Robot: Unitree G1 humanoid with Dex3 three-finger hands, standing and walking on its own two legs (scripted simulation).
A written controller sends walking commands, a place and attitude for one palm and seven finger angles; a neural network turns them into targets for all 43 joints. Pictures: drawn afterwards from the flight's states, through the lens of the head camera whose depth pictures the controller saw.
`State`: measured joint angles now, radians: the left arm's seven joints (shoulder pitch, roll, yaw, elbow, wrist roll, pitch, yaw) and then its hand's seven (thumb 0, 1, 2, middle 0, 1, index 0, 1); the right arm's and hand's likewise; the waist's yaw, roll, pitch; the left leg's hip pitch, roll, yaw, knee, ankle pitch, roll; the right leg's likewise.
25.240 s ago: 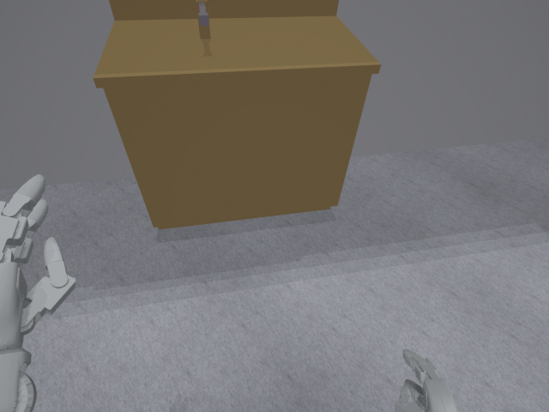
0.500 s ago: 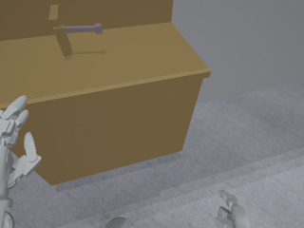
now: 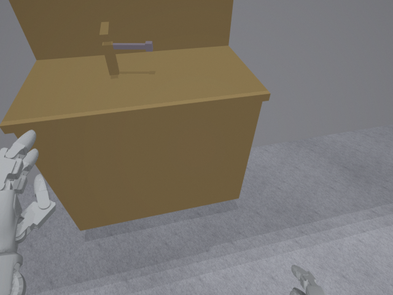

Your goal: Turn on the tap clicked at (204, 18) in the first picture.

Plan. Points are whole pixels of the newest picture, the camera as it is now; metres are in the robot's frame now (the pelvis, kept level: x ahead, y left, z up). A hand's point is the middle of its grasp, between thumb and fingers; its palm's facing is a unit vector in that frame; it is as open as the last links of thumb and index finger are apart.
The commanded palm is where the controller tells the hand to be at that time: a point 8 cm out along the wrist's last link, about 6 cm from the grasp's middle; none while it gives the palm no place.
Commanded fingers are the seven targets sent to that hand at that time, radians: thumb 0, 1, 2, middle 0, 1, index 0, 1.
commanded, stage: stop stepping back and stand still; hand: left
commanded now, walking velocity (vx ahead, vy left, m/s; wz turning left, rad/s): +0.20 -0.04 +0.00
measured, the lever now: (149, 46) +0.90 +0.22 +0.14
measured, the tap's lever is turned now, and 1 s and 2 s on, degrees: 79 79 79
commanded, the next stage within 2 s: stand and check the lever's angle in 0.50 s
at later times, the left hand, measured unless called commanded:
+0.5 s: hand (41, 223) +0.17 +0.23 +0.18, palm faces +0.43 -0.83 -0.37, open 7.4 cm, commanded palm +0.12 +0.27 +0.19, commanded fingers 0.00 0.90 0.90 -0.20 -0.30 -0.20 -0.30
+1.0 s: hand (38, 205) +0.21 +0.25 +0.17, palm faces +0.42 -0.83 -0.36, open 7.4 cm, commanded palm +0.15 +0.29 +0.19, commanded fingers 0.00 0.90 0.90 -0.20 -0.30 -0.20 -0.30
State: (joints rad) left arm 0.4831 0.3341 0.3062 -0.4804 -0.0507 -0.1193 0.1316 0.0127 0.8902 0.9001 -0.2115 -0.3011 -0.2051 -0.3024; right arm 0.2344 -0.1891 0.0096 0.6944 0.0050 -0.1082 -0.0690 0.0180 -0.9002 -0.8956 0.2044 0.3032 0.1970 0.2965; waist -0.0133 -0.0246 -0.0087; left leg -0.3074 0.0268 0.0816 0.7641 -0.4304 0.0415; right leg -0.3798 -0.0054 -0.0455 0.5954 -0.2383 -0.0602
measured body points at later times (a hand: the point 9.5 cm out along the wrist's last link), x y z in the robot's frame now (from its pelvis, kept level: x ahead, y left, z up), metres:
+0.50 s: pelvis -0.03 -0.01 +0.00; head -0.03 -0.02 +0.45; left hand +0.14 +0.27 +0.20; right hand +0.13 -0.27 -0.09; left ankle +0.01 +0.13 -0.73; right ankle +0.01 -0.12 -0.72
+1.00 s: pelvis -0.01 +0.00 +0.01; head +0.01 +0.01 +0.46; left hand +0.18 +0.29 +0.19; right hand +0.18 -0.22 -0.07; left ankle +0.01 +0.12 -0.73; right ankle +0.02 -0.11 -0.73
